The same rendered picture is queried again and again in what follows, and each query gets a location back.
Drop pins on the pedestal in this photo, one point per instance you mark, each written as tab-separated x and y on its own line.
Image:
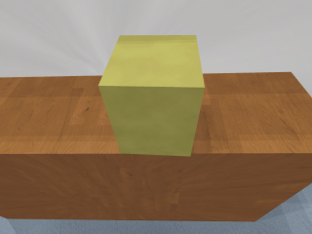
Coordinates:
59	157

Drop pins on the carton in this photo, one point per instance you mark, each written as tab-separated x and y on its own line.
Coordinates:
152	89

